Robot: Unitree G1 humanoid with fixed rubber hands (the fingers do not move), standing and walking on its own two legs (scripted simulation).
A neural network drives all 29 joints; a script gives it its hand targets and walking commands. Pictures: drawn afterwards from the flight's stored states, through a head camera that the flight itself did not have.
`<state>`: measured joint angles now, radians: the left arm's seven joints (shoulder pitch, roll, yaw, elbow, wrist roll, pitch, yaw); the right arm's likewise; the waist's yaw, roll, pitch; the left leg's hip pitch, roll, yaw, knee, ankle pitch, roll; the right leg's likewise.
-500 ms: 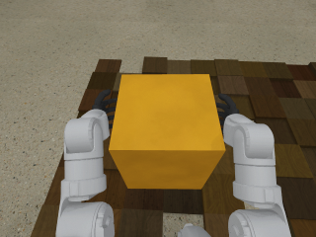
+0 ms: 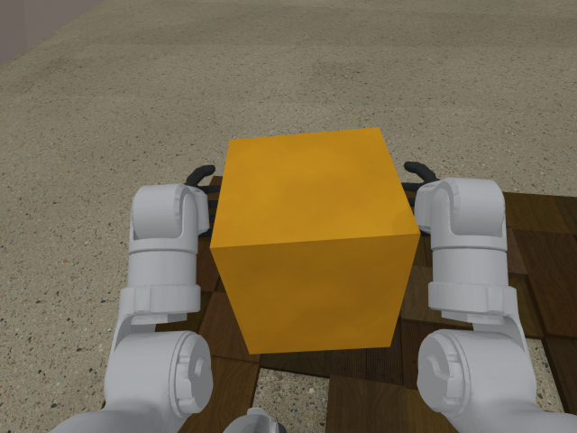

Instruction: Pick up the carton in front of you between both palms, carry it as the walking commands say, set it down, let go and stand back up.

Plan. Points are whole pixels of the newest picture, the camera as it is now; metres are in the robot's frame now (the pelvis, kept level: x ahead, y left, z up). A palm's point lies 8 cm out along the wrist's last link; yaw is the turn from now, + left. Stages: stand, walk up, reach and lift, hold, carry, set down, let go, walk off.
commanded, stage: carry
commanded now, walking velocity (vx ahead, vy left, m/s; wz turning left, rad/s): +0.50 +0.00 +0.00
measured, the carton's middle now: (311, 245) +0.37 +0.01 +0.07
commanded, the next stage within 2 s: none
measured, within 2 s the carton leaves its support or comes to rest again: neither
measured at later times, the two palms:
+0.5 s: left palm (251, 91) +0.73 +0.14 +0.13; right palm (400, 85) +0.72 -0.16 +0.13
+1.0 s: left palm (251, 15) +1.06 +0.17 +0.17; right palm (367, 10) +1.06 -0.12 +0.16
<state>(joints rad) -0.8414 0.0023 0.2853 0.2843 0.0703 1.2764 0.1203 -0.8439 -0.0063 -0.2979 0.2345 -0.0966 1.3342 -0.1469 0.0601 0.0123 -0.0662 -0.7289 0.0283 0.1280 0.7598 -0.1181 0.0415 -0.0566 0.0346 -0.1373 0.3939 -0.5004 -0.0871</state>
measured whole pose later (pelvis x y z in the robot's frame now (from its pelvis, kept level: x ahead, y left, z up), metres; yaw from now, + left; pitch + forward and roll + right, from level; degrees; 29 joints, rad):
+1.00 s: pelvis +0.69 +0.02 -0.01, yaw +0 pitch +5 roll +1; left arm -0.78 0.02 0.22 0.05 0.02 1.29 0.15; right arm -0.77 -0.02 -0.22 0.06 -0.04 1.28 -0.13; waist 0.01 -0.03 -0.07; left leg -0.65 0.02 0.13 0.71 -0.12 0.07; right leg -0.20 -0.09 -0.11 0.71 -0.45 0.00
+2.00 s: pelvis +1.24 +0.06 +0.04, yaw -1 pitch +5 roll -1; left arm -0.71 0.01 0.25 0.22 0.08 1.24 0.10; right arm -0.65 0.03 -0.20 0.20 -0.08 1.22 -0.14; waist -0.07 -0.01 -0.05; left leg -0.34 0.00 0.05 0.53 0.03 0.10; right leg -0.62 0.02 -0.04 1.17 -0.40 -0.04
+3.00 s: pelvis +1.80 +0.06 -0.01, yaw +2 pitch +6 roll +0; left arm -0.65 -0.06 0.26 0.02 0.09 1.20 0.12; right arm -0.64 0.01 -0.20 0.07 -0.02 1.16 -0.15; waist -0.08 0.01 -0.01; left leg -0.19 0.00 0.07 0.60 -0.46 0.02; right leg -0.52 -0.01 -0.12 0.45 -0.02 -0.06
